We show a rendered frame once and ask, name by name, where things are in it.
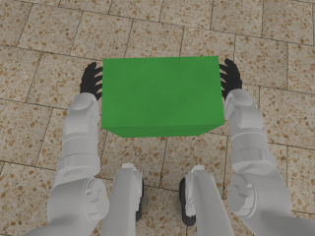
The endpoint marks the robot right hand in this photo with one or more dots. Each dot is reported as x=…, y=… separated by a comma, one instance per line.
x=232, y=77

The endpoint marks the robot left forearm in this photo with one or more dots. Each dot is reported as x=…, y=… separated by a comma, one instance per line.
x=79, y=158

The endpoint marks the robot right thigh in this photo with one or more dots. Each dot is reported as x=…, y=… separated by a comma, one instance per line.
x=211, y=216

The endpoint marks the robot left upper arm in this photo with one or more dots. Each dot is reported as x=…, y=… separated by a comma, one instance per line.
x=74, y=208

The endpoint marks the carton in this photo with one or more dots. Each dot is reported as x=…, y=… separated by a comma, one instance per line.
x=150, y=97

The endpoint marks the left robot foot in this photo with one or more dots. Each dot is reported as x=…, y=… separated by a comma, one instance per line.
x=138, y=213

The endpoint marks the robot left hand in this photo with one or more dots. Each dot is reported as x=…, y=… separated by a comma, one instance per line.
x=89, y=81

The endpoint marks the robot right upper arm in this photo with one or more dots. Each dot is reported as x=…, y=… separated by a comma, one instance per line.
x=263, y=204

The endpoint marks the robot right forearm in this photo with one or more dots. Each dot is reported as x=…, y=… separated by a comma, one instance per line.
x=250, y=150

